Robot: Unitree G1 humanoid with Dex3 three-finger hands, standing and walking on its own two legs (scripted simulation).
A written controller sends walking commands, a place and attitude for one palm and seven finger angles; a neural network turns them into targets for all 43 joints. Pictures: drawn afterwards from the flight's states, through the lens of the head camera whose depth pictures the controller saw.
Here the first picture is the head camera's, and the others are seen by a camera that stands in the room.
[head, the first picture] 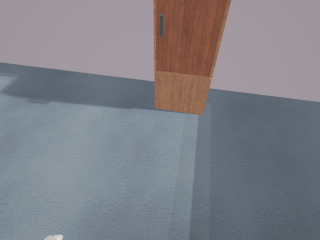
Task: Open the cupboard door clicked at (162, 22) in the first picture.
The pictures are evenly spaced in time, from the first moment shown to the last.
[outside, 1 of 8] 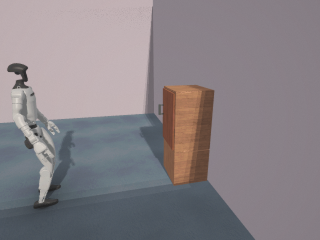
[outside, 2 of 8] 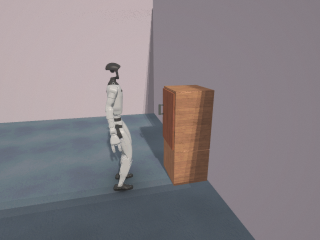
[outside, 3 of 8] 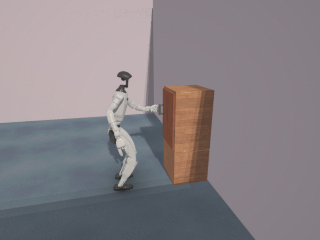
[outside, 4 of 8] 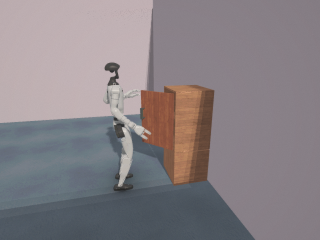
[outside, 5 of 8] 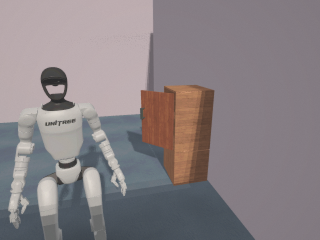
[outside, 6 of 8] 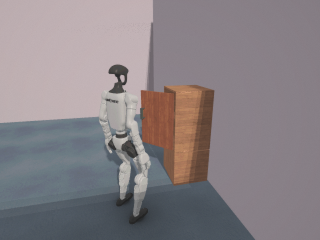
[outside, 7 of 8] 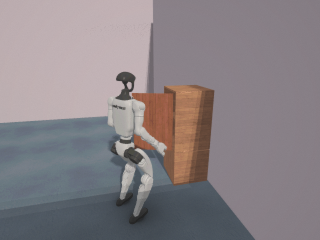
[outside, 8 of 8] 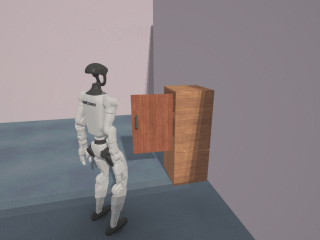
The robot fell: no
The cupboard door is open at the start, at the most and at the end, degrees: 0 88 87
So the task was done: yes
